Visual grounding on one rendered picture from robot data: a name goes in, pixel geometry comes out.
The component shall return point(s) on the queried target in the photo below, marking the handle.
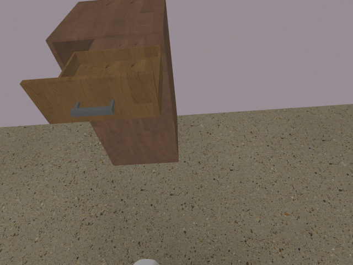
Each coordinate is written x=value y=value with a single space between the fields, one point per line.
x=92 y=111

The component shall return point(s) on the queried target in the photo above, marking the cabinet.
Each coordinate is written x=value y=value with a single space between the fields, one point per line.
x=114 y=24

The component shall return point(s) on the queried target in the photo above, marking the drawer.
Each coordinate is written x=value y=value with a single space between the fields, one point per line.
x=132 y=76

